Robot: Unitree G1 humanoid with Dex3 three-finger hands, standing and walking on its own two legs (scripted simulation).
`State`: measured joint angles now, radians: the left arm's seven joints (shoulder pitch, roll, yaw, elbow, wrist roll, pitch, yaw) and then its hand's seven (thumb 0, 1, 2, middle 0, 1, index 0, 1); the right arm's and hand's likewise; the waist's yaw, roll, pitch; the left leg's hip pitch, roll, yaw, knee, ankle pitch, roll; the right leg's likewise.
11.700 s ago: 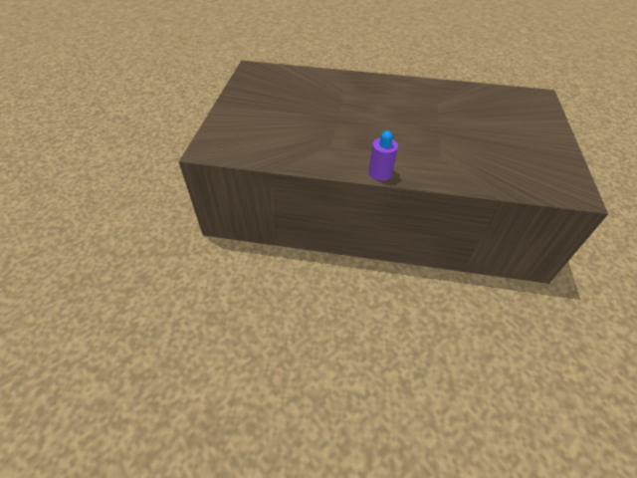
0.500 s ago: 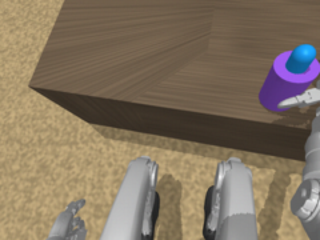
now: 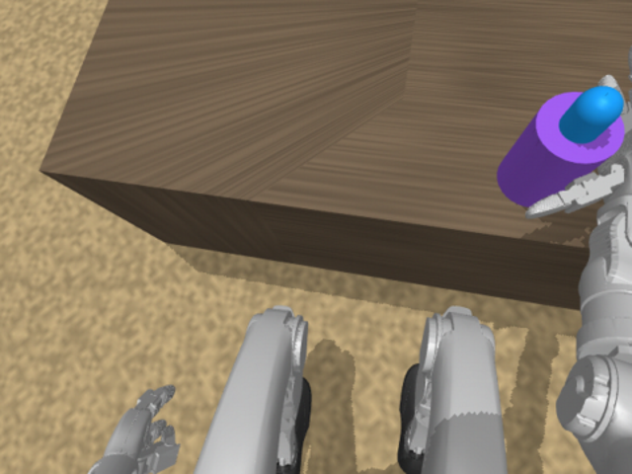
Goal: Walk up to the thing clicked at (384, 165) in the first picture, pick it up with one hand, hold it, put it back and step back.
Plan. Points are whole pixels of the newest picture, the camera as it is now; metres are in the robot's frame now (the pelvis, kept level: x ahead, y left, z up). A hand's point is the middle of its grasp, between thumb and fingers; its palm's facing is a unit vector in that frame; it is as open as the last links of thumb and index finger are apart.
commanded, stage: close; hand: right
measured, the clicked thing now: (562, 144) +0.47 -0.24 +0.02
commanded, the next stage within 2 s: settle in 0.50 s
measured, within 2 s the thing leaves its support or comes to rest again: leaves its support in 0.82 s
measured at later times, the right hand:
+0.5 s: hand (570, 127) +0.50 -0.25 +0.01, palm faces +0.20 +0.98 -0.01, open 10.9 cm
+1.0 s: hand (591, 113) +0.49 -0.25 +0.04, palm faces +0.22 +0.98 -0.03, open 11.3 cm
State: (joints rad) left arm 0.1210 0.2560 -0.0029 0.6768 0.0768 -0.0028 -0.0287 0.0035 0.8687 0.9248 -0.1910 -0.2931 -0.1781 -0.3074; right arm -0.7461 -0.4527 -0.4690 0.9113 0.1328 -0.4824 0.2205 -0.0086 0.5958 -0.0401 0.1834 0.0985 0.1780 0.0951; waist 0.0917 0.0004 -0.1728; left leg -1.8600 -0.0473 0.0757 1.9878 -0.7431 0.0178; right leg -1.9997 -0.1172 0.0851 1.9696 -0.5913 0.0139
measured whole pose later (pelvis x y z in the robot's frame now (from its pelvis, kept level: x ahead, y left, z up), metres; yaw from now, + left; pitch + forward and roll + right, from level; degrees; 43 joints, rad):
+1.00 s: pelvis +0.00 +0.00 +0.02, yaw +0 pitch +34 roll +5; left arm 0.15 0.25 0.00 0.67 0.06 0.01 -0.01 0.00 0.92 0.89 -0.19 -0.30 -0.19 -0.30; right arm -0.76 -0.46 -0.45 0.87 0.11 -0.41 0.16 0.00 0.61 -0.85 0.77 1.08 0.77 1.07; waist 0.10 -0.01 -0.18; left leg -1.80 -0.05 0.08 1.91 -0.72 0.02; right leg -1.93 -0.11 0.08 1.90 -0.57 0.02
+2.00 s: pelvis +0.02 -0.01 +0.11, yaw -2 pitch +31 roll +5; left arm 0.19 0.24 0.00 0.66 0.05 0.00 -0.01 0.00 0.92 0.89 -0.19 -0.30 -0.20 -0.30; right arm -0.70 -0.43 -0.43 0.88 0.12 -0.44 0.17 0.00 0.61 -0.88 0.73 1.15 0.72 1.14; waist 0.11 -0.02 -0.18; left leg -1.47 -0.04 0.07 1.59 -0.67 0.00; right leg -1.61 -0.10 0.06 1.61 -0.55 0.00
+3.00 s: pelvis +0.06 -0.02 +0.25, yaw -6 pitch +14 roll +3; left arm 0.24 0.22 0.01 0.66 0.00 -0.03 0.03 0.01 0.91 0.89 -0.19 -0.30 -0.19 -0.30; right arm -0.26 -0.23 -0.21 0.52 0.17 -0.38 0.07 0.00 0.61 -0.89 0.72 1.16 0.72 1.15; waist 0.04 -0.01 -0.10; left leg -0.75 -0.01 0.04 1.01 -0.50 -0.01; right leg -0.87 -0.07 0.00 1.04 -0.41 0.00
